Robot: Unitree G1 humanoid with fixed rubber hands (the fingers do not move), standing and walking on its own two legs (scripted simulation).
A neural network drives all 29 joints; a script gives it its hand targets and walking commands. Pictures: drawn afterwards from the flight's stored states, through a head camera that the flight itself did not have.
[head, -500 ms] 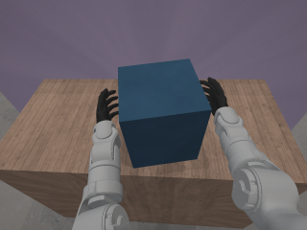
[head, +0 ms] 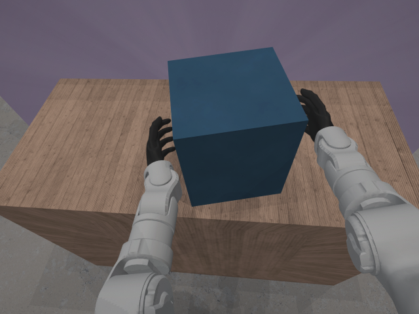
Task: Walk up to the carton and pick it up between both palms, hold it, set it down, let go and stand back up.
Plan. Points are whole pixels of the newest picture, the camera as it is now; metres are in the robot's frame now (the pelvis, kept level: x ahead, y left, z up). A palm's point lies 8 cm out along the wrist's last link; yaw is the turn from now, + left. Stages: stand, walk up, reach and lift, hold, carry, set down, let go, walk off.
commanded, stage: set down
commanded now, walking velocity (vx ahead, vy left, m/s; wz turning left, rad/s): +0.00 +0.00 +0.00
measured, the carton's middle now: (229, 132) +0.48 +0.01 +0.04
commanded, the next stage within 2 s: none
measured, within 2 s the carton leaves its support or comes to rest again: neither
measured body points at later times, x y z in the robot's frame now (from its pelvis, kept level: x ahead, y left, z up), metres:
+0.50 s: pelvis -0.01 +0.00 +0.00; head +0.08 -0.02 +0.44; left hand +0.40 +0.15 +0.04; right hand +0.48 -0.19 +0.08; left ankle +0.02 +0.15 -0.74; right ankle -0.02 -0.09 -0.74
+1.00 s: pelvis -0.05 +0.00 -0.01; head +0.03 -0.02 +0.44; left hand +0.34 +0.16 +0.05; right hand +0.39 -0.23 +0.05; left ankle +0.02 +0.15 -0.74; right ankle -0.02 -0.09 -0.74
